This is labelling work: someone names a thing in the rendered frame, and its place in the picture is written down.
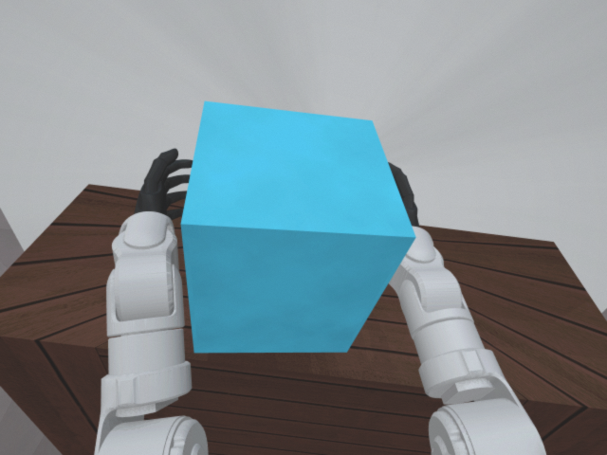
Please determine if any pedestal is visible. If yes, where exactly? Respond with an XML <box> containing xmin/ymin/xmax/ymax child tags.
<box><xmin>0</xmin><ymin>184</ymin><xmax>607</xmax><ymax>455</ymax></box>

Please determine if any carton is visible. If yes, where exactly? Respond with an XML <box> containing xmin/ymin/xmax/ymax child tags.
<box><xmin>181</xmin><ymin>101</ymin><xmax>416</xmax><ymax>353</ymax></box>

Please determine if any robot right hand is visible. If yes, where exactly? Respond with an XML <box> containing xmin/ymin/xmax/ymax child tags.
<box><xmin>388</xmin><ymin>162</ymin><xmax>419</xmax><ymax>227</ymax></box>

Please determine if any right robot upper arm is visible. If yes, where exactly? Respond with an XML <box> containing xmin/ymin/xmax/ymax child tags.
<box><xmin>429</xmin><ymin>398</ymin><xmax>544</xmax><ymax>455</ymax></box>

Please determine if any robot right forearm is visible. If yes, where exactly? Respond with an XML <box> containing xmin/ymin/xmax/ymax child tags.
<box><xmin>389</xmin><ymin>227</ymin><xmax>546</xmax><ymax>455</ymax></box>

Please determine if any left robot upper arm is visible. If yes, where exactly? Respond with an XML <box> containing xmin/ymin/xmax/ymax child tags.
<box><xmin>98</xmin><ymin>415</ymin><xmax>209</xmax><ymax>455</ymax></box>

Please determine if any robot left forearm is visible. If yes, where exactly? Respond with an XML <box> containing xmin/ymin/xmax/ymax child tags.
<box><xmin>94</xmin><ymin>211</ymin><xmax>192</xmax><ymax>455</ymax></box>

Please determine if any robot left hand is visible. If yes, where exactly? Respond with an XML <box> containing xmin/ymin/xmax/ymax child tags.
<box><xmin>134</xmin><ymin>149</ymin><xmax>193</xmax><ymax>220</ymax></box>

